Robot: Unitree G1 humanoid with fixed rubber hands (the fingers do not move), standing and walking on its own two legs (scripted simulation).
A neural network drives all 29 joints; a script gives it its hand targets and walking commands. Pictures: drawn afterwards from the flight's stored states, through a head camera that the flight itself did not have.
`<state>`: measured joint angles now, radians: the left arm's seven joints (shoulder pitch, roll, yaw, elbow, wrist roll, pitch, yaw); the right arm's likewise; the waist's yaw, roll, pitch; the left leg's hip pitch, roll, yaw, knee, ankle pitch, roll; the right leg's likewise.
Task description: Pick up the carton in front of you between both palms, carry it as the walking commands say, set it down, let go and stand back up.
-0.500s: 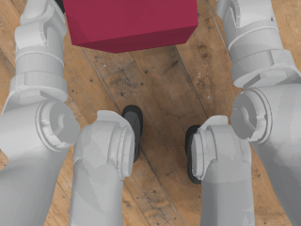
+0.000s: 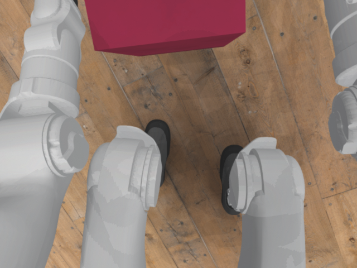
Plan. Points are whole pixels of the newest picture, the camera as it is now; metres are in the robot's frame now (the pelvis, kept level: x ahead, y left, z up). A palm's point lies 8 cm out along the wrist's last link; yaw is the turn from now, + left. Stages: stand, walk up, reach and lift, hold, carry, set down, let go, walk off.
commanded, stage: set down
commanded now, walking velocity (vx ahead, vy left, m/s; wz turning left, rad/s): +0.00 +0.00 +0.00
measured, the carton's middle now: out of the picture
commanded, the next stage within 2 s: let go in 0.98 s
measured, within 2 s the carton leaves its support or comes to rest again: neither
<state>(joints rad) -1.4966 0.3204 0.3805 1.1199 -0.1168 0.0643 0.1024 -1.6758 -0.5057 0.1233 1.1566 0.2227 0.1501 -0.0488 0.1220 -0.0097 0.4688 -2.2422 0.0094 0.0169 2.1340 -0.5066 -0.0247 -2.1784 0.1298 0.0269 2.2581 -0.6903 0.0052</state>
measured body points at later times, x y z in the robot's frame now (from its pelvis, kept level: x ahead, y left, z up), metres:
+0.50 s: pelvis +0.01 +0.00 +0.10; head +0.36 +0.02 +0.38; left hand +0.54 +0.26 -0.01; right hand +0.63 -0.12 -0.01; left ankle +0.13 +0.13 -0.34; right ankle +0.08 -0.10 -0.34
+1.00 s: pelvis +0.03 +0.01 +0.24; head +0.36 +0.02 +0.55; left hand +0.54 +0.27 +0.14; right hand +0.63 -0.13 +0.14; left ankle +0.13 +0.13 -0.34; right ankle +0.08 -0.10 -0.34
